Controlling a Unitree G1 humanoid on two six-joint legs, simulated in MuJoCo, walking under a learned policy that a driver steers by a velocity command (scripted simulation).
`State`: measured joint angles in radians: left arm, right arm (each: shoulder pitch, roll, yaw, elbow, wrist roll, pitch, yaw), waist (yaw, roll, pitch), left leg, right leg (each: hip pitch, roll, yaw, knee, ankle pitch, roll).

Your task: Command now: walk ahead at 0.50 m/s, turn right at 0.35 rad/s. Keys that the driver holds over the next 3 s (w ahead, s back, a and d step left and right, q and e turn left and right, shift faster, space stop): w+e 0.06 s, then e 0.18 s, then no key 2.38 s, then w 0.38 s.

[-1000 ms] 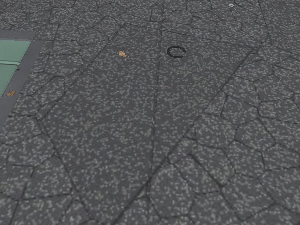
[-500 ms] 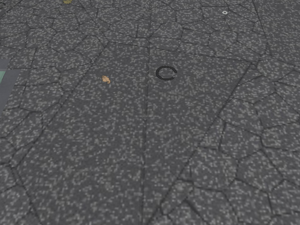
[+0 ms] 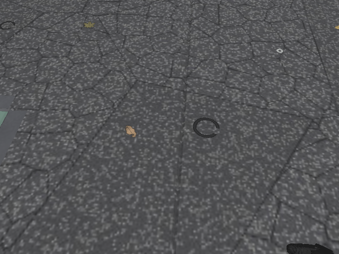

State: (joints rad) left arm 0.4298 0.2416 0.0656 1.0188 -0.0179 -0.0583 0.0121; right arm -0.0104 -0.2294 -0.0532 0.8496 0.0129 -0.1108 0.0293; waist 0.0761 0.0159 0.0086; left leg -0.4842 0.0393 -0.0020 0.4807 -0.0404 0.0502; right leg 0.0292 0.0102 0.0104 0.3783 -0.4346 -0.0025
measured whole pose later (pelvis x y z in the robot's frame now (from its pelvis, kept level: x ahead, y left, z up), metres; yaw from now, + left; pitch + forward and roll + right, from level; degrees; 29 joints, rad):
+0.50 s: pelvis +0.18 -0.02 +0.00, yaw -12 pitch +2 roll +2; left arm 0.08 0.25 0.07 0.78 0.02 -0.02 -0.01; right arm 0.17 -0.28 -0.07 0.97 0.00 -0.04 -0.02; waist -0.03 0.00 0.04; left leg -0.23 0.06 0.14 0.74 -0.50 -0.04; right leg -0.44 -0.01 -0.02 0.55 -0.14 -0.09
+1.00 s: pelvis +0.22 -0.01 +0.01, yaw -13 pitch -1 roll +0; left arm 0.15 0.22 0.06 0.96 0.01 0.00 0.02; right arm 0.20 -0.22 -0.03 1.07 -0.01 -0.02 -0.03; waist 0.00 -0.01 0.02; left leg -0.19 0.03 0.02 0.51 -0.30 -0.01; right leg -0.29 0.01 -0.02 0.48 -0.17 -0.01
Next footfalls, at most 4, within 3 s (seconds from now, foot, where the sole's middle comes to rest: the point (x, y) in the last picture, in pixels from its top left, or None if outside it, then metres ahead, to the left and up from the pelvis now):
0.46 right None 0.29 -0.14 -0.76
0.78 left None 0.27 0.11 -0.76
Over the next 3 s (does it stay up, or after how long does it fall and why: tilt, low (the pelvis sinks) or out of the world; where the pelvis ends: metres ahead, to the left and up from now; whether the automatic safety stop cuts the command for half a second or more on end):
stays up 0.33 -0.06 0.01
